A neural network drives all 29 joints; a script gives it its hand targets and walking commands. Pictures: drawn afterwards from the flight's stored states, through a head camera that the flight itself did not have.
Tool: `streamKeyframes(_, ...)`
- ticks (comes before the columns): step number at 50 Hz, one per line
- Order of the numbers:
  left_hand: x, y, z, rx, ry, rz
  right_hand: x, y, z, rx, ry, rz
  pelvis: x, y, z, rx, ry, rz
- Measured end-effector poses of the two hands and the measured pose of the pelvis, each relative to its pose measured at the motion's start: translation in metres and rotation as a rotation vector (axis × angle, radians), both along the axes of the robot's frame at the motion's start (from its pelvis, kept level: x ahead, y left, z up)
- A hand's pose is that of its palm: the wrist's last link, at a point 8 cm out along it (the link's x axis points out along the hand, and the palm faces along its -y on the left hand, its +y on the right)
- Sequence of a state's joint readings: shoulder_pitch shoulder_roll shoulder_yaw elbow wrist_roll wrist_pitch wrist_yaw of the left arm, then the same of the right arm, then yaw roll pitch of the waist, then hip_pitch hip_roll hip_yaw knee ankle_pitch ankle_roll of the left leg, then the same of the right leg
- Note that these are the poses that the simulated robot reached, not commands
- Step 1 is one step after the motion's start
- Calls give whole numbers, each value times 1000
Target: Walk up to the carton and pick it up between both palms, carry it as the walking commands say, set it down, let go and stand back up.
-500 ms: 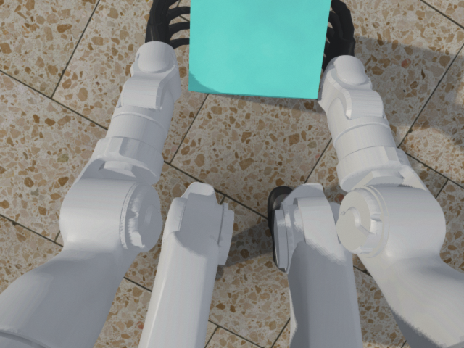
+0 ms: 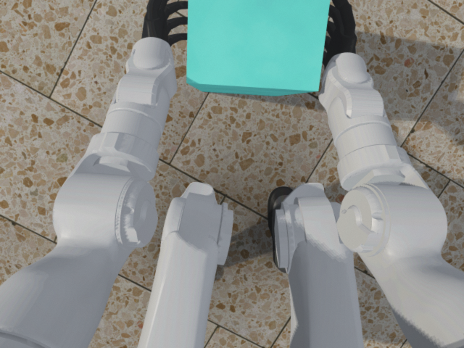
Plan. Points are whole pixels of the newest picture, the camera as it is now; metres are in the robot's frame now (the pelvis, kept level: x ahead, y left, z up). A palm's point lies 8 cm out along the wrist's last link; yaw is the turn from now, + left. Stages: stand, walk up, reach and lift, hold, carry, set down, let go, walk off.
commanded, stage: set down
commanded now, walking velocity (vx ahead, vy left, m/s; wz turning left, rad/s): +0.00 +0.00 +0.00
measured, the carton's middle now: (247, 40) +0.55 -0.01 -0.23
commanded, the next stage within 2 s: let go in 1.84 s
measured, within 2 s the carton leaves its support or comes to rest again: rests again in 0.32 s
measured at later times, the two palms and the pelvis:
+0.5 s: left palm (137, 56) +0.51 +0.16 -0.18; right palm (357, 72) +0.49 -0.18 -0.19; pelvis +0.01 -0.01 +0.01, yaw +1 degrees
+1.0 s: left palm out of the picture +0.54 +0.16 -0.01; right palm (424, 18) +0.51 -0.17 -0.03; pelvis +0.00 -0.02 +0.09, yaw +2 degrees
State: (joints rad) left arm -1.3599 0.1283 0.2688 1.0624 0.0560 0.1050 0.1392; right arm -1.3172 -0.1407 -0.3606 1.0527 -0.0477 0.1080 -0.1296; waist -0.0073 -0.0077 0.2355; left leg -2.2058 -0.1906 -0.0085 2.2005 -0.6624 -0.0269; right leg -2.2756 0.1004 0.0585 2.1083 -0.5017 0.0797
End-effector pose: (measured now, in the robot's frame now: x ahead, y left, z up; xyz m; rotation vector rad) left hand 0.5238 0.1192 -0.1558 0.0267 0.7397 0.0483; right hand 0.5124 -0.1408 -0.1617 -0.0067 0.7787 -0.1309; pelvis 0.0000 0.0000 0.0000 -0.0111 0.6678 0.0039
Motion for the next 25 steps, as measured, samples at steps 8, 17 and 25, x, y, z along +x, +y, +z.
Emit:
streamKeyframes(8,-6,6,-2,-3,-1,-4,-1,4,-1,7,-9,4,-4,0,3,2,-6,-4)
streamKeyframes(17,-5,19,-4,62,-11,-35,-3,-9,-9,-19,-21,27,-1,-3,10,5,17,3)
streamKeyframes(25,-17,37,-24,63,22,-9,-18,-42,-25,-51,9,-8,5,-9,14,6,44,12)
